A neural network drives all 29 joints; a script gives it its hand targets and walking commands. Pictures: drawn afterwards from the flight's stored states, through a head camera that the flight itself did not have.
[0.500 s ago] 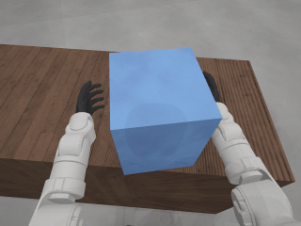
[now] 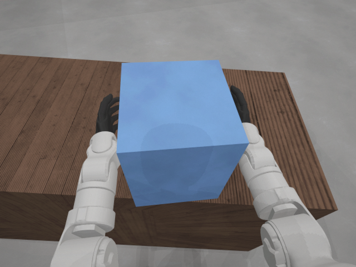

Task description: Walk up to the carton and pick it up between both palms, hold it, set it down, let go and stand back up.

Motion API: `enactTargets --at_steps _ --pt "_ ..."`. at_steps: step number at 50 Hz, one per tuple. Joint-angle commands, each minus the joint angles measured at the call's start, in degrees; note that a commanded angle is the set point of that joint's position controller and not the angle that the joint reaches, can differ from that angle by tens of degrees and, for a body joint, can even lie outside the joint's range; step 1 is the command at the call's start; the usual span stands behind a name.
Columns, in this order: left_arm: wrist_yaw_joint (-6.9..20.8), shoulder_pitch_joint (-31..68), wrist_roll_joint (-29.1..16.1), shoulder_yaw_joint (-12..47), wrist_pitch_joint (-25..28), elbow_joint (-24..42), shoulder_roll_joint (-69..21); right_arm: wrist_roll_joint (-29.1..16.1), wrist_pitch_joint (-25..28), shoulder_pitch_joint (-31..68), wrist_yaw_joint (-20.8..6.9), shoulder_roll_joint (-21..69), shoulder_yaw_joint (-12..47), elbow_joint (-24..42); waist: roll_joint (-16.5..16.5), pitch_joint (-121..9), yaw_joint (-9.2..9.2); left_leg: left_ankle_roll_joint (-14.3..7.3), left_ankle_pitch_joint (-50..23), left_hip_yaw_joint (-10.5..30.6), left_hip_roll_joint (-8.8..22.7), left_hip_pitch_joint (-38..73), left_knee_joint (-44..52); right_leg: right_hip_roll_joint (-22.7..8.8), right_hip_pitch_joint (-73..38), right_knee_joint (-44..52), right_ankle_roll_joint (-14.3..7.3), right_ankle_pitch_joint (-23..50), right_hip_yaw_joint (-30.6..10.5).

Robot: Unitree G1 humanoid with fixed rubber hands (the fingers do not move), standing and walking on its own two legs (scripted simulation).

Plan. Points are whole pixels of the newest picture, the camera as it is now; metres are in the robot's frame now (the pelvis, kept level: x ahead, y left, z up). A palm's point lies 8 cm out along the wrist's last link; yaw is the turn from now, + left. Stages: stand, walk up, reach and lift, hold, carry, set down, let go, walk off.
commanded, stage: reach and lift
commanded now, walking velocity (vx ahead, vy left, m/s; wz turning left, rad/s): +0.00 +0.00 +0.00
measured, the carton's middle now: (174, 137) +0.39 +0.06 +0.06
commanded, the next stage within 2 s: none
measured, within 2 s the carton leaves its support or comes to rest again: leaves its support in 1.30 s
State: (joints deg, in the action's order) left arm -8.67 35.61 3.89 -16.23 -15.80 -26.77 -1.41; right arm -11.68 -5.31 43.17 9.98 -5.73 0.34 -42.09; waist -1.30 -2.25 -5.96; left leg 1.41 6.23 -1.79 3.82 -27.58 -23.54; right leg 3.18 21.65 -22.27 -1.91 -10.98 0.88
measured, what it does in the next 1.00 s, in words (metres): stands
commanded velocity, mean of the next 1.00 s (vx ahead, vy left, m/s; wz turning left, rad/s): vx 0.00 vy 0.00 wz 0.00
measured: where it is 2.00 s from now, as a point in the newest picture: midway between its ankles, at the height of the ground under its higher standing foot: outside the picture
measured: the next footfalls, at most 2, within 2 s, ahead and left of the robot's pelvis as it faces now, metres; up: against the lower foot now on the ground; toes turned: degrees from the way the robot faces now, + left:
none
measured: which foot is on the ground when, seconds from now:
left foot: down 0.00-1.00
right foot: down 0.00-1.00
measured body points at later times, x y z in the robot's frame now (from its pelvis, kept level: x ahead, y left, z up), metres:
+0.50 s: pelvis +0.01 +0.00 +0.01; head +0.01 +0.03 +0.46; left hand +0.37 +0.21 +0.08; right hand +0.42 -0.08 +0.09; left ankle +0.05 +0.13 -0.74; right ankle -0.01 -0.10 -0.74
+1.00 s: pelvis +0.00 +0.00 +0.01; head +0.01 +0.03 +0.45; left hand +0.37 +0.21 +0.07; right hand +0.42 -0.08 +0.09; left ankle +0.05 +0.13 -0.74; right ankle -0.01 -0.10 -0.74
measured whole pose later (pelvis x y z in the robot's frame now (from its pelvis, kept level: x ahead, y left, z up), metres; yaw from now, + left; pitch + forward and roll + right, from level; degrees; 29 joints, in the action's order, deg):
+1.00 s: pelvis +0.00 +0.00 +0.01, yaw +1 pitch +4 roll -1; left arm -6.7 34.4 14.5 -20.7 -9.0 -38.6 -4.3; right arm 4.8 6.9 39.9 4.2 0.5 -13.9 -57.2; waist -3.9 -4.1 -5.1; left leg 1.1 5.9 -1.8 2.9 -18.5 -20.4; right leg 2.1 12.2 -19.1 -1.7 -11.0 2.1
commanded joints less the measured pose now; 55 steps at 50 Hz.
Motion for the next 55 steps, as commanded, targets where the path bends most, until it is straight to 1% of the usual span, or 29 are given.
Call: enactTargets --at_steps 1,3,5,6,7,8,10,11,12,13,15,19,21,24,26,28,29,32,35,39,40,42,43,49,50,55 --pt "2.7 30.8 2.1 5.4 5.9 15.9 -3.2 3.9 5.6 32.8 -1.1 4.5 0.6 15.3 1.4 -47.2 -1.15 0.8 -24.9 -2.2 -3.5 27.3 -2.3 -1.2 -17.3 -0.1 4.9 27.2 0.2" --pt "4.4 31.8 4.0 6.9 6.5 14.0 -8.8 6.2 6.5 32.7 -2.5 10.9 1.5 13.9 1.6 -46.5 -0.93 0.8 -24.5 -2.3 -3.6 27.2 -1.8 -1.7 -18.7 -0.2 4.9 28.7 0.1" --pt "7.2 33.6 7.2 9.2 6.9 10.3 -17.7 10.9 7.4 34.1 -5.1 20.7 1.9 11.4 1.2 -44.5 -0.53 0.5 -23.7 -2.4 -3.8 27.2 -0.9 -2.1 -19.4 -0.2 4.8 28.8 0.3" --pt "9.3 34.9 8.8 12.3 7.6 9.8 -24.9 13.4 8.1 34.3 -7.1 29.0 3.7 10.3 1.2 -44.5 -0.38 0.3 -24.3 -2.8 -4.0 27.6 -0.6 -2.5 -20.9 -0.5 4.8 30.8 0.5" --pt "11.4 35.6 10.3 15.9 8.1 8.1 -31.4 16.5 9.2 33.1 -8.9 36.0 5.3 8.7 1.6 -44.3 0.71 0.2 -24.9 -3.2 -4.3 27.9 -0.5 -2.8 -21.5 -0.9 4.6 33.6 0.9" --pt "11.7 33.9 10.3 17.3 8.3 6.9 -32.7 18.0 10.3 31.0 -9.6 37.0 5.5 8.0 2.2 -44.2 1.10 0.3 -26.4 -3.2 -4.2 28.0 -0.5 -2.8 -21.8 -1.1 4.5 35.9 1.2" --pt "11.9 31.5 10.5 18.1 9.0 5.2 -33.4 18.9 12.1 28.6 -10.9 37.4 5.7 5.1 2.4 -41.4 1.41 0.3 -28.0 -3.2 -4.2 28.3 -0.1 -2.7 -21.9 -0.7 4.3 37.4 1.8" --pt "12.0 30.6 10.6 18.0 9.3 3.7 -33.7 19.3 12.9 27.7 -11.4 37.6 5.2 3.4 2.0 -39.3 1.87 0.2 -27.6 -3.3 -4.1 28.3 0.4 -2.6 -21.6 0.0 4.2 36.5 2.1" --pt "12.1 29.3 10.8 17.5 9.5 2.4 -33.5 19.2 13.5 27.1 -11.7 37.4 5.2 2.5 1.5 -37.7 1.57 0.1 -27.3 -3.4 -3.9 28.7 0.6 -2.4 -21.3 0.4 3.9 35.7 2.3" --pt "12.4 28.5 11.1 16.4 9.7 1.0 -32.9 19.4 13.9 26.7 -12.0 37.0 4.7 1.3 1.0 -35.6 1.35 -0.1 -25.1 -3.7 -3.9 27.8 1.3 -2.5 -22.0 0.9 4.0 34.3 2.3" --pt "12.8 28.8 11.4 15.4 9.9 -0.1 -32.0 19.8 14.3 26.3 -12.2 36.6 3.5 -0.4 0.1 -32.2 1.66 -0.5 -21.6 -3.9 -3.8 27.0 2.5 -2.5 -22.2 1.7 4.0 31.1 2.6" --pt "12.8 31.2 11.2 15.9 10.0 -0.9 -32.1 20.0 15.2 28.3 -12.6 35.6 1.8 -1.4 1.1 -29.1 1.90 -0.3 -19.7 -4.1 -3.7 28.2 3.0 -2.0 -19.7 3.4 3.5 25.2 2.9" --pt "12.2 32.9 10.9 17.5 10.2 -0.3 -33.1 20.1 15.7 29.7 -12.9 35.2 0.6 -2.2 2.8 -30.0 2.13 0.4 -21.0 -3.9 -3.4 30.1 2.5 -1.7 -17.5 4.2 3.0 22.4 3.4" --pt "11.4 33.5 11.1 18.2 10.5 -1.7 -34.1 20.7 16.4 31.3 -13.2 34.5 -0.7 -3.1 4.1 -30.7 1.68 1.0 -22.3 -3.7 -2.9 31.7 2.0 -1.5 -15.2 5.3 2.6 19.0 3.9" --pt "11.1 33.6 11.3 18.0 10.8 -2.0 -34.4 20.8 16.7 31.9 -13.4 34.9 -0.8 -3.8 4.4 -31.0 0.89 1.0 -22.2 -3.9 -2.9 31.4 2.0 -1.6 -15.1 5.7 2.4 18.1 3.9" --pt "10.6 34.0 11.4 18.1 11.1 -2.5 -34.8 21.0 17.0 32.8 -13.6 34.8 -1.5 -4.5 4.7 -31.4 0.48 1.1 -21.5 -3.9 -2.7 31.9 2.0 -1.5 -14.2 6.1 2.2 15.7 4.1" --pt "10.3 34.6 11.1 18.3 11.3 -2.3 -35.1 20.9 17.1 33.1 -13.7 35.0 -1.2 -4.4 4.9 -32.3 0.23 1.1 -21.7 -3.9 -2.7 31.8 1.8 -1.6 -14.0 6.1 2.1 15.7 4.1" --pt "9.7 35.4 11.0 18.4 11.6 -2.8 -35.2 20.8 17.2 33.8 -13.7 34.8 -1.5 -5.4 5.1 -32.4 0.17 1.1 -21.1 -3.9 -2.7 31.9 1.8 -1.6 -13.4 6.4 2.0 14.1 4.1" --pt "9.5 36.2 10.7 18.2 11.8 -3.3 -35.1 20.8 17.1 34.5 -13.6 35.3 -1.5 -5.8 4.2 -32.6 -0.08 0.6 -20.1 -3.9 -2.7 31.2 1.7 -1.9 -13.4 6.3 2.1 13.9 3.7" --pt "9.4 37.6 10.2 18.5 11.9 -3.9 -35.3 21.0 16.8 35.2 -13.4 35.9 -1.4 -6.2 3.8 -33.7 0.40 0.4 -19.5 -3.9 -2.8 30.9 1.8 -2.0 -13.4 6.0 2.2 14.3 3.5" --pt "9.4 37.4 10.2 18.5 12.1 -3.6 -35.7 20.7 16.9 35.0 -13.3 36.3 -0.8 -6.0 3.7 -34.2 0.07 0.4 -20.3 -3.9 -2.8 30.9 1.6 -2.0 -13.7 5.8 2.4 15.4 3.4" --pt "9.3 38.0 9.8 19.2 12.1 -3.1 -36.0 20.2 16.8 35.6 -13.2 36.8 0.0 -5.2 3.8 -34.9 0.21 0.5 -21.3 -3.7 -3.0 30.9 1.3 -2.1 -14.4 5.3 2.5 17.3 3.2" --pt "9.3 37.7 9.8 18.8 12.1 -3.4 -36.0 19.9 16.7 35.9 -13.1 37.1 0.8 -4.8 3.3 -34.8 -0.28 0.3 -21.4 -3.7 -3.0 30.7 1.3 -2.1 -14.8 5.3 2.5 17.5 3.0" --pt "9.0 39.4 8.8 20.1 11.8 -2.5 -36.4 18.4 15.8 36.7 -12.8 37.9 2.5 -3.9 3.0 -35.7 -0.30 0.2 -20.8 -3.2 -2.9 30.4 1.4 -2.1 -14.6 4.9 2.6 16.7 2.7" --pt "8.8 40.2 8.1 21.3 11.9 -1.6 -37.2 18.1 15.9 37.3 -12.7 38.4 2.9 -3.3 3.1 -36.7 0.23 0.4 -21.7 -2.9 -2.9 30.7 1.0 -2.0 -14.5 4.7 2.6 17.8 2.8" --pt "8.7 41.9 6.9 23.1 11.5 0.0 -38.2 16.3 15.2 38.2 -11.9 39.5 5.2 -1.4 2.8 -38.2 0.67 0.5 -22.4 -2.2 -3.0 30.7 0.4 -2.0 -14.9 4.2 2.7 19.6 2.3"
